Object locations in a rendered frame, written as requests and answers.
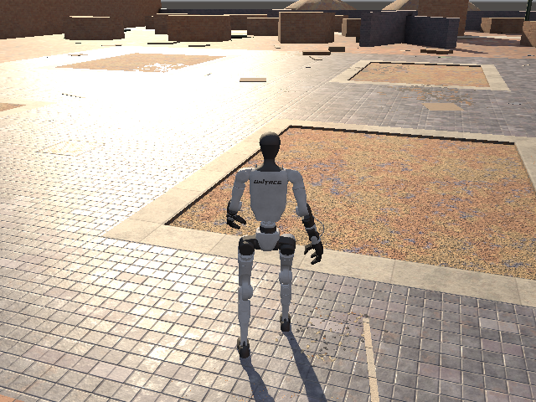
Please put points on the robot torso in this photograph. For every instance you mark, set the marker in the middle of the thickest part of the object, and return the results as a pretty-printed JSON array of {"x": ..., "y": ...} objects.
[{"x": 268, "y": 202}]

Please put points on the robot left forearm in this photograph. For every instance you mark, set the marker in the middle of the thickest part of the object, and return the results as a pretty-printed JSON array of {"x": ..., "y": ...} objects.
[{"x": 231, "y": 215}]

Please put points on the robot right forearm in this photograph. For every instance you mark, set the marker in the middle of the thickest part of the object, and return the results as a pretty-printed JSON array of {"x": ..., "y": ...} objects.
[{"x": 310, "y": 227}]

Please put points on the right robot upper arm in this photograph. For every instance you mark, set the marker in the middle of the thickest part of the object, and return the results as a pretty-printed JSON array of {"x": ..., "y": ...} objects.
[{"x": 299, "y": 191}]

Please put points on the right robot hand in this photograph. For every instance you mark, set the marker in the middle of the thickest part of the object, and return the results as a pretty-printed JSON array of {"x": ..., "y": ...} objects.
[{"x": 318, "y": 251}]

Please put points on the left robot foot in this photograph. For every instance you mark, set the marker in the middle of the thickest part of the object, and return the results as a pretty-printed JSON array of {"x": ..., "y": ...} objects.
[{"x": 244, "y": 351}]

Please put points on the left robot upper arm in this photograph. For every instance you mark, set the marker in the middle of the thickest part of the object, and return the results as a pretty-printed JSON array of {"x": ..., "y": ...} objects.
[{"x": 241, "y": 177}]

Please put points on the left robot hand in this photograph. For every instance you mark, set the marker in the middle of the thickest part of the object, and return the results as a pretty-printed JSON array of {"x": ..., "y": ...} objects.
[{"x": 233, "y": 225}]

